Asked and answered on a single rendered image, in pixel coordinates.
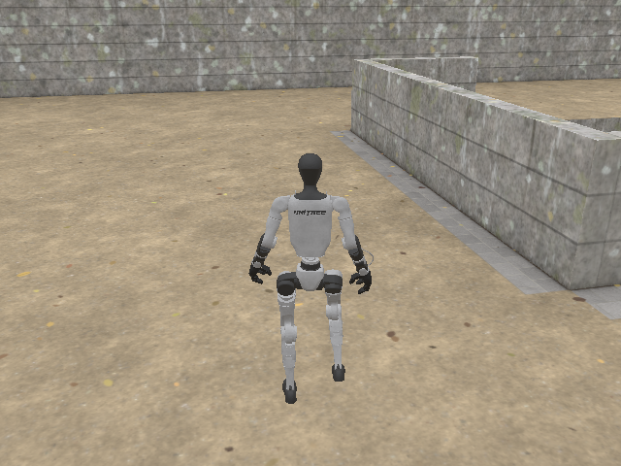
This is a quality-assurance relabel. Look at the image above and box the left robot upper arm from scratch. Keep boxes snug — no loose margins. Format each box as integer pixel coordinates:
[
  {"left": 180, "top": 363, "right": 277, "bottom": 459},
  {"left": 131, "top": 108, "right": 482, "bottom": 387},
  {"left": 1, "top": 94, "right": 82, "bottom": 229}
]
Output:
[{"left": 261, "top": 195, "right": 290, "bottom": 249}]

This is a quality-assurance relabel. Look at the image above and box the left robot hand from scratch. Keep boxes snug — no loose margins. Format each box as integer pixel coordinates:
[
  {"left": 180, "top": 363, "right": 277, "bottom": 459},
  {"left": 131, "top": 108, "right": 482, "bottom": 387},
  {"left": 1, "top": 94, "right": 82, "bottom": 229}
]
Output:
[{"left": 249, "top": 263, "right": 272, "bottom": 284}]

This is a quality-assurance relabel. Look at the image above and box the robot right thigh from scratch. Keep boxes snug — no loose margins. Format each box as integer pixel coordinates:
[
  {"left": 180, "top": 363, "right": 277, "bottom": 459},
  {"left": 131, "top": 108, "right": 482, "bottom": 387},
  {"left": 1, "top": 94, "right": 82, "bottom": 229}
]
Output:
[{"left": 323, "top": 269, "right": 343, "bottom": 320}]

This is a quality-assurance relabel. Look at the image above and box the right robot upper arm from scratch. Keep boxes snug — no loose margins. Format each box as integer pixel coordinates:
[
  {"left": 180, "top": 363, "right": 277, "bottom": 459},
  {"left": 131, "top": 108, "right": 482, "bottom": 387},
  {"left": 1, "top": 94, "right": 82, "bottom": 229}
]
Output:
[{"left": 331, "top": 195, "right": 357, "bottom": 250}]

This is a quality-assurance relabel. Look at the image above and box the left robot forearm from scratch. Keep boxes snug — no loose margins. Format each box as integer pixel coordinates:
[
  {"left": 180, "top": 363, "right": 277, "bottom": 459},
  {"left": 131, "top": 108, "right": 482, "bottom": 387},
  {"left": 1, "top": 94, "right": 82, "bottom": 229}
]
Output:
[{"left": 251, "top": 233, "right": 271, "bottom": 268}]

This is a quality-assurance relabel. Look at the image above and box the right robot forearm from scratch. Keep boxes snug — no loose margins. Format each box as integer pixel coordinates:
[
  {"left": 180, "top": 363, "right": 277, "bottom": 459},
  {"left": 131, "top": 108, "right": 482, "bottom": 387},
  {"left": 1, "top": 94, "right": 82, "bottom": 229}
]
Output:
[{"left": 348, "top": 235, "right": 370, "bottom": 276}]

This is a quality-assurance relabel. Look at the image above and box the right robot hand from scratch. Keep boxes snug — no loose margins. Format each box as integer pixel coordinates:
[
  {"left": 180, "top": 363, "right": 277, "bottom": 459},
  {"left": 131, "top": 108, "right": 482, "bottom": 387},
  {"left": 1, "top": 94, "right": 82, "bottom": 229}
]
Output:
[{"left": 349, "top": 271, "right": 372, "bottom": 294}]

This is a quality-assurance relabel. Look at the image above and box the left robot shin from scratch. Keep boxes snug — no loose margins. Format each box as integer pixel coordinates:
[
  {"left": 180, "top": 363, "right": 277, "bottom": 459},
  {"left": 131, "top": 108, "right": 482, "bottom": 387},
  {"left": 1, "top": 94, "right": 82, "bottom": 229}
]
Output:
[{"left": 280, "top": 326, "right": 296, "bottom": 390}]

